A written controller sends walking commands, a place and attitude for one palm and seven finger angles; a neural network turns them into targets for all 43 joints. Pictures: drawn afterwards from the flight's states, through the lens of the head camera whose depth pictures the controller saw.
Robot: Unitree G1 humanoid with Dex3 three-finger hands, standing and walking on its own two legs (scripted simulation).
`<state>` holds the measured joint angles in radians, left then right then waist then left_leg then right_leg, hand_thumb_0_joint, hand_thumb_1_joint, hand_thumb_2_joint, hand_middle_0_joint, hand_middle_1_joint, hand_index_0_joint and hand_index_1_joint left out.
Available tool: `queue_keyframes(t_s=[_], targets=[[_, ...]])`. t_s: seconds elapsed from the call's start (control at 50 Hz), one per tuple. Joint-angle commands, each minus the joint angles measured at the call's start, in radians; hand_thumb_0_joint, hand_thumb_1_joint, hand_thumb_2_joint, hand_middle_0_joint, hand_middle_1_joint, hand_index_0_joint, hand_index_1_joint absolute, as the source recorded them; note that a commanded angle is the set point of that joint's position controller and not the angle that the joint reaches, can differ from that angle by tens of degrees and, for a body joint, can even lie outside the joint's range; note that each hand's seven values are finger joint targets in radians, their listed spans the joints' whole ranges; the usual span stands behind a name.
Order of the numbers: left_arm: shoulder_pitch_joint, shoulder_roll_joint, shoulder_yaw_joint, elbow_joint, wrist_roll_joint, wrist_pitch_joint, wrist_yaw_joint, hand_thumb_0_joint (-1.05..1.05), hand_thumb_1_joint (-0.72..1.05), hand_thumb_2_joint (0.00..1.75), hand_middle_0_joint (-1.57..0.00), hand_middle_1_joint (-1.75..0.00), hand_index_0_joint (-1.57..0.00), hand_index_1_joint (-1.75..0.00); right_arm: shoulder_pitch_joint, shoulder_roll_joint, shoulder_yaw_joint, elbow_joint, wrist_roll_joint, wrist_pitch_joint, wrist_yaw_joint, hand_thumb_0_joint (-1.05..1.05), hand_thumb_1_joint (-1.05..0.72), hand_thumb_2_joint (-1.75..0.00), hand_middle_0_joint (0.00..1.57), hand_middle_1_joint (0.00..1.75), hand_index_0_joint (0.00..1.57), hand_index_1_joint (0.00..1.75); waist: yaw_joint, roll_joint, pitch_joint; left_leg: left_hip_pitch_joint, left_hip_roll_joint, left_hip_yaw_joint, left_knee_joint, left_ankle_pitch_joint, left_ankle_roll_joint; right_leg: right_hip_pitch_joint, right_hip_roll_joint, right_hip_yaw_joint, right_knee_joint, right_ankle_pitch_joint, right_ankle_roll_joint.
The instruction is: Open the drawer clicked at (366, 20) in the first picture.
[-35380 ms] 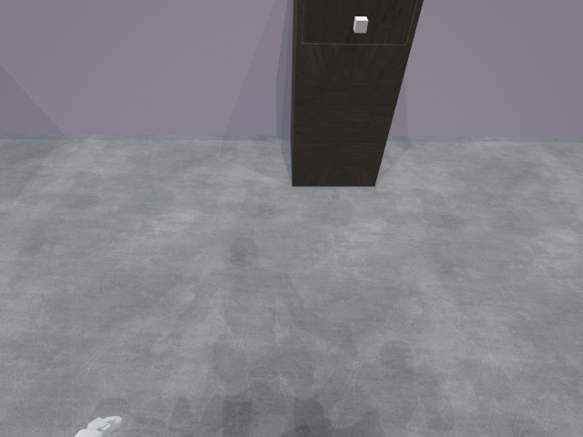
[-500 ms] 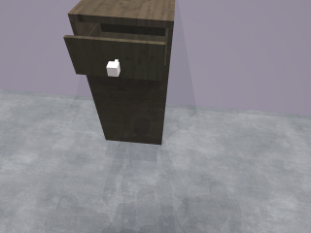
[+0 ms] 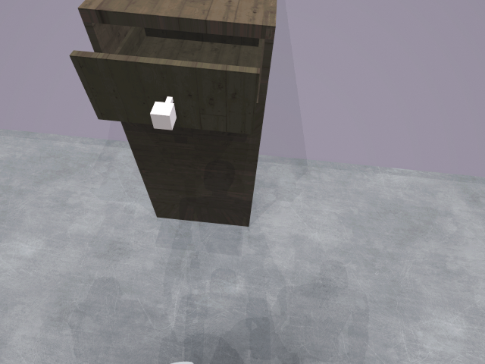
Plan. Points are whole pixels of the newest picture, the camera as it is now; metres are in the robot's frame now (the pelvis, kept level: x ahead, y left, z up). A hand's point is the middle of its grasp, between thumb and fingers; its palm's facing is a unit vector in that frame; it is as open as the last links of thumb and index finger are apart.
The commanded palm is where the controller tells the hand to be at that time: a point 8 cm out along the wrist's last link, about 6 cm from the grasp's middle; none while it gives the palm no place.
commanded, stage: come to a stop and stand still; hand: left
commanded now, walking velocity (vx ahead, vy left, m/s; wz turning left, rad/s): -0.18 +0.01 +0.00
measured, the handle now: (166, 110) +0.59 +0.19 +0.04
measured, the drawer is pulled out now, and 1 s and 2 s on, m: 0.13 0.13 0.13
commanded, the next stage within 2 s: look again from close up in 1.66 s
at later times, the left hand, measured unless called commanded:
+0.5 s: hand out of the picture +0.11 +0.21 -0.18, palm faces +0.01 -0.96 -0.27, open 7.4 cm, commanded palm none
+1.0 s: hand out of the picture +0.12 +0.22 -0.16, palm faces -0.04 -0.96 -0.26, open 7.4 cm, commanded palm none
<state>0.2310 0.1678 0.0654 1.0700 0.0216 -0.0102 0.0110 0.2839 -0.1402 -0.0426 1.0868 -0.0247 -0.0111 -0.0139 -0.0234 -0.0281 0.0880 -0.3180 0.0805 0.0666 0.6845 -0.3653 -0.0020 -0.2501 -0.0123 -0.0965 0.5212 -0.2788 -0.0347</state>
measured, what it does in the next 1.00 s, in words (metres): steps on the spot: left foot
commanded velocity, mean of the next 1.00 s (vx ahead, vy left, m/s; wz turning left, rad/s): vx -0.07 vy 0.00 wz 0.00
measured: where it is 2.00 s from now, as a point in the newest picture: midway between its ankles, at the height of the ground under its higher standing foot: outside the picture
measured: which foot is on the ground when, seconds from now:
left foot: up 0.00-0.00, down 0.02-1.00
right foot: down 0.00-1.00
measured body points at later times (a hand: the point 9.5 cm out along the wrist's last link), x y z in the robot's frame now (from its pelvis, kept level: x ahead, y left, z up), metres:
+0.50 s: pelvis +0.05 +0.00 +0.00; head +0.12 +0.01 +0.44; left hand +0.11 +0.26 -0.16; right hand +0.14 -0.25 -0.15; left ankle +0.05 +0.12 -0.74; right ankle +0.01 -0.10 -0.73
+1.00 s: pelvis +0.03 +0.02 +0.00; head +0.03 +0.02 +0.45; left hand +0.12 +0.27 -0.14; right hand +0.10 -0.23 -0.14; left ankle +0.05 +0.12 -0.73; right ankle +0.02 -0.12 -0.73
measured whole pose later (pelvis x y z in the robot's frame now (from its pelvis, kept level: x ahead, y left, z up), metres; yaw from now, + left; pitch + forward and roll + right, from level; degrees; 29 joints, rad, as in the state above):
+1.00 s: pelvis +0.03 +0.02 +0.00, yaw -3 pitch -1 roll +0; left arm 0.22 0.24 0.01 0.95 0.02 0.00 0.02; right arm 0.21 -0.20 -0.03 0.96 -0.03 0.00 -0.01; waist 0.00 0.00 0.01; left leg -0.24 -0.01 0.05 0.54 -0.28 0.03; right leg -0.20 -0.02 0.03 0.53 -0.30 0.03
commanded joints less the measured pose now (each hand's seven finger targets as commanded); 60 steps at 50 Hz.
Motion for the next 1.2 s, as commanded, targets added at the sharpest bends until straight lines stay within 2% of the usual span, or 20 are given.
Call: queue_keyframes(t_s=[0.0,0.04,0.08,0.12,0.2,0.26,0.32,0.4,0.42,0.44,0.46,0.48,0.54,0.58,0.6,0.62,0.66,0.74,0.96,1.18], targets=[[0.035,0.023,-0.001,-0.059,-0.019,-0.004,0.000,0.00,0.90,0.90,-0.20,-0.30,-0.20,-0.30,0.235,-0.128,-0.007,0.026,-0.009,-0.028,-0.025,0.00,-0.90,-0.90,0.20,0.30,0.20,0.30,-0.024,0.397,-0.049,0.213,0.257,-0.346,-0.434,0.255,0.102,-0.203,-0.013,0.005,0.154,-0.169,0.015],[0.025,0.029,-0.010,-0.060,-0.019,-0.007,0.002,0.00,0.90,0.90,-0.20,-0.30,-0.20,-0.30,0.112,-0.163,-0.003,-0.031,-0.015,-0.015,-0.040,0.00,-0.90,-0.90,0.20,0.30,0.20,0.30,0.014,0.174,-0.053,0.090,0.261,-0.283,-0.377,0.523,0.168,-0.052,-0.031,0.070,0.145,-0.243,0.020],[0.048,0.066,0.003,-0.019,-0.009,0.001,0.005,0.00,0.90,0.90,-0.20,-0.30,-0.20,-0.30,0.043,-0.147,0.002,-0.030,0.000,-0.021,-0.047,0.00,-0.90,-0.90,0.20,0.30,0.20,0.30,0.029,0.230,-0.068,0.203,0.134,-0.121,-0.241,0.933,0.071,0.017,-0.036,0.040,-0.018,0.129,0.023],[0.097,0.135,0.015,-0.012,-0.010,-0.009,0.016,0.00,0.90,0.90,-0.20,-0.30,-0.20,-0.30,0.052,-0.134,-0.010,-0.050,0.017,-0.010,-0.053,0.00,-0.90,-0.90,0.20,0.30,0.20,0.30,0.017,0.128,-0.153,0.237,0.063,-0.021,-0.127,0.969,0.002,0.093,-0.089,0.078,0.021,0.688,0.010],[0.076,0.168,0.028,-0.038,-0.001,0.007,0.026,0.00,0.90,0.90,-0.20,-0.30,-0.20,-0.30,0.011,-0.150,-0.038,-0.080,0.018,0.026,-0.051,0.00,-0.90,-0.90,0.20,0.30,0.20,0.30,0.018,-0.077,-0.154,0.171,0.016,0.017,-0.061,0.690,-0.009,0.134,-0.135,0.100,0.045,0.971,-0.022],[0.074,0.200,0.035,-0.052,0.011,0.023,0.028,0.00,0.90,0.90,-0.20,-0.30,-0.20,-0.30,-0.088,-0.111,-0.036,-0.111,0.019,0.047,-0.035,0.00,-0.90,-0.90,0.20,0.30,0.20,0.30,0.056,-0.175,-0.084,-0.046,-0.078,0.002,0.122,-0.125,-0.032,0.205,-0.285,0.225,-0.068,1.111,-0.155],[0.021,0.216,0.038,-0.088,0.016,0.030,0.035,0.00,0.90,0.90,-0.20,-0.30,-0.20,-0.30,-0.117,-0.092,-0.032,-0.123,0.024,0.059,-0.028,0.00,-0.90,-0.90,0.20,0.30,0.20,0.30,0.046,-0.106,-0.078,-0.057,-0.077,-0.042,0.127,-0.182,-0.026,0.217,-0.284,0.221,-0.090,0.977,-0.183],[-0.010,0.205,0.034,-0.097,-0.003,0.024,0.039,0.00,0.90,0.90,-0.20,-0.30,-0.20,-0.30,-0.066,-0.120,-0.026,-0.118,0.018,0.042,-0.019,0.00,-0.90,-0.90,0.20,0.30,0.20,0.30,0.005,-0.177,-0.167,0.091,-0.067,-0.021,-0.251,0.195,-0.022,0.267,-0.195,0.164,0.038,0.912,-0.074],[-0.009,0.178,0.026,-0.110,-0.014,0.024,0.039,0.00,0.90,0.90,-0.20,-0.30,-0.20,-0.30,-0.027,-0.181,-0.032,-0.107,0.010,0.030,-0.023,0.00,-0.90,-0.90,0.20,0.30,0.20,0.30,-0.008,-0.043,-0.214,0.267,0.025,-0.084,-0.313,0.547,0.008,0.143,-0.146,0.123,0.103,0.694,-0.020],[0.014,0.126,0.013,-0.131,-0.021,0.026,0.038,0.00,0.90,0.90,-0.20,-0.30,-0.20,-0.30,-0.004,-0.248,-0.043,-0.111,0.000,0.023,-0.027,0.00,-0.90,-0.90,0.20,0.30,0.20,0.30,-0.009,0.208,-0.233,0.393,0.230,-0.297,-0.279,0.987,0.115,-0.050,-0.044,0.059,0.228,0.114,0.039],[0.011,0.116,0.005,-0.130,-0.020,0.031,0.042,0.00,0.90,0.90,-0.20,-0.30,-0.20,-0.30,-0.010,-0.259,-0.043,-0.114,0.002,0.032,-0.034,0.00,-0.90,-0.90,0.20,0.30,0.20,0.30,-0.017,0.270,-0.224,0.336,0.315,-0.340,-0.290,1.185,0.226,-0.074,0.011,0.124,0.400,-0.351,0.045],[0.003,0.120,0.005,-0.129,-0.012,0.039,0.045,0.00,0.90,0.90,-0.20,-0.30,-0.20,-0.30,-0.033,-0.247,-0.028,-0.117,-0.008,0.034,-0.029,0.00,-0.90,-0.90,0.20,0.30,0.20,0.30,-0.014,0.196,-0.177,0.248,0.291,-0.231,-0.285,0.995,0.242,-0.047,-0.006,0.178,0.466,-0.372,0.026],[0.106,0.149,-0.003,-0.171,-0.006,0.012,0.031,0.00,0.90,0.90,-0.20,-0.30,-0.20,-0.30,-0.222,-0.220,-0.049,-0.253,-0.009,0.027,-0.016,0.00,-0.90,-0.90,0.20,0.30,0.20,0.30,0.086,0.201,-0.302,0.172,0.106,-0.116,-0.031,0.562,0.086,0.009,-0.042,0.111,0.011,0.058,0.035],[0.078,0.241,0.006,-0.190,0.007,-0.011,0.041,0.00,0.90,0.90,-0.20,-0.30,-0.20,-0.30,-0.141,-0.113,-0.030,-0.278,0.009,0.033,-0.008,0.00,-0.90,-0.90,0.20,0.30,0.20,0.30,0.046,-0.167,-0.182,-0.112,-0.076,-0.044,0.100,-0.116,0.005,0.092,-0.283,0.450,-0.118,0.461,-0.070],[0.076,0.238,0.001,-0.206,0.011,-0.022,0.041,0.00,0.90,0.90,-0.20,-0.30,-0.20,-0.30,-0.114,-0.110,-0.020,-0.277,0.008,0.037,-0.004,0.00,-0.90,-0.90,0.20,0.30,0.20,0.30,0.032,-0.167,-0.179,-0.113,-0.052,-0.087,0.130,-0.165,0.007,0.115,-0.317,0.437,-0.099,0.528,-0.142],[0.055,0.238,-0.006,-0.218,0.020,-0.018,0.039,0.00,0.90,0.90,-0.20,-0.30,-0.20,-0.30,-0.091,-0.106,-0.028,-0.282,0.011,0.030,-0.002,0.00,-0.90,-0.90,0.20,0.30,0.20,0.30,0.008,-0.059,-0.133,-0.077,-0.078,-0.063,0.062,-0.143,0.003,0.068,-0.273,0.340,-0.059,0.553,-0.147],[-0.010,0.225,-0.004,-0.222,0.007,-0.016,0.049,0.00,0.90,0.90,-0.20,-0.30,-0.20,-0.30,-0.058,-0.129,-0.027,-0.250,0.009,0.025,-0.004,0.00,-0.90,-0.90,0.20,0.30,0.20,0.30,-0.022,-0.151,-0.124,0.011,-0.058,-0.052,-0.093,0.122,0.019,0.028,-0.179,0.260,0.023,0.580,-0.083],[0.038,0.198,-0.015,-0.213,-0.007,-0.001,0.044,0.00,0.90,0.90,-0.20,-0.30,-0.20,-0.30,-0.055,-0.213,-0.032,-0.222,0.000,-0.006,-0.011,0.00,-0.90,-0.90,0.20,0.30,0.20,0.30,0.028,0.170,-0.098,0.136,0.067,-0.154,-0.169,0.658,0.083,-0.031,-0.036,0.124,0.058,0.189,0.011],[0.012,0.194,-0.023,-0.158,-0.003,0.001,0.021,0.00,0.90,0.90,-0.20,-0.30,-0.20,-0.30,-0.073,-0.225,-0.019,-0.180,0.001,-0.016,-0.008,0.00,-0.90,-0.90,0.20,0.30,0.20,0.30,0.025,0.053,-0.075,0.075,0.034,-0.153,-0.317,0.156,0.060,0.031,-0.056,0.151,-0.069,0.093,0.013],[0.034,0.190,-0.034,-0.087,-0.004,-0.007,0.018,0.00,0.90,0.90,-0.20,-0.30,-0.20,-0.30,-0.051,-0.230,-0.008,-0.104,0.006,-0.012,-0.002,0.00,-0.90,-0.90,0.20,0.30,0.20,0.30,0.021,0.031,-0.036,0.076,0.025,-0.156,-0.377,0.039,0.044,0.016,-0.075,0.175,-0.141,0.041,0.013]])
